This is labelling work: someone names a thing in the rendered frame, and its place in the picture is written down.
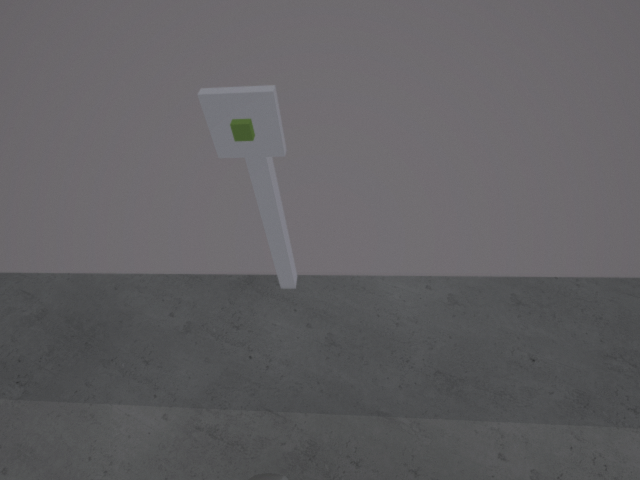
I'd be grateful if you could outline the button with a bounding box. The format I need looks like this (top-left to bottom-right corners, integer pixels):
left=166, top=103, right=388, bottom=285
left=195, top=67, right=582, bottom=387
left=230, top=119, right=255, bottom=141

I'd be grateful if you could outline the panel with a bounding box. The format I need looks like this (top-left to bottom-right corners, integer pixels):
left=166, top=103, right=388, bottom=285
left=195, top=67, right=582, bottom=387
left=197, top=85, right=297, bottom=289

